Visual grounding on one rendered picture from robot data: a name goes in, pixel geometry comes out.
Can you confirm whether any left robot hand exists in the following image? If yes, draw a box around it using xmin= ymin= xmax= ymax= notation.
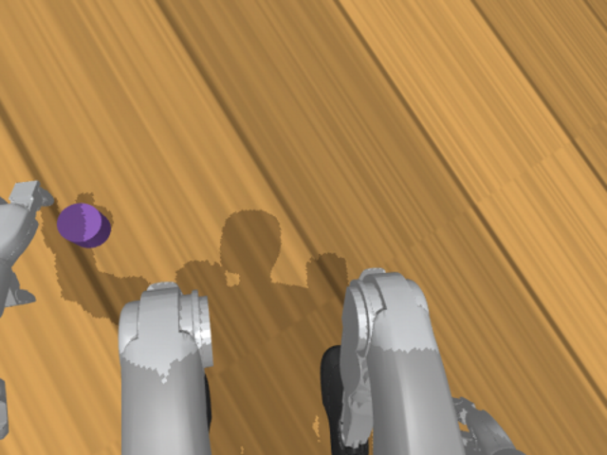
xmin=0 ymin=180 xmax=54 ymax=307

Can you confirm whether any tin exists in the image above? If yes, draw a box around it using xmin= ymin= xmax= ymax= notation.
xmin=57 ymin=203 xmax=111 ymax=248

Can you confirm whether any right robot hand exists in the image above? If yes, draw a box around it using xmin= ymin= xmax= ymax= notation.
xmin=452 ymin=397 xmax=516 ymax=455

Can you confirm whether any right robot foot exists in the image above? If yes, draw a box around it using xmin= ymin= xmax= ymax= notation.
xmin=321 ymin=345 xmax=369 ymax=455

